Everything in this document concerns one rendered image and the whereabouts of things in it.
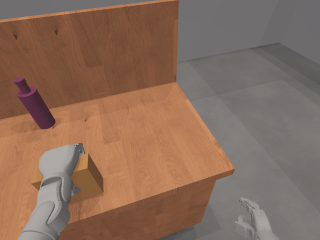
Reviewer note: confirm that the robot right forearm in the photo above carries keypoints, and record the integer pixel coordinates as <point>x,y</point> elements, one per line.
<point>265,235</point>

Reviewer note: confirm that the robot left hand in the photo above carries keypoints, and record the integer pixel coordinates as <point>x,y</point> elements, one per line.
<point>62,159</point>

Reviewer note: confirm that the table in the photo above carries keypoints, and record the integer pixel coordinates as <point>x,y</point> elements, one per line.
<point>108,76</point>

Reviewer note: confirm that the robot left forearm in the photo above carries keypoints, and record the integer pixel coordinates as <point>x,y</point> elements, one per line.
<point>51,214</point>

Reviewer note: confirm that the sponge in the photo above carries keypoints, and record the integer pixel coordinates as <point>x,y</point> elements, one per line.
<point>86,176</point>

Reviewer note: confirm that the robot right hand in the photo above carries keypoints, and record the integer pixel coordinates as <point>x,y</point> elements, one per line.
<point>259,221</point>

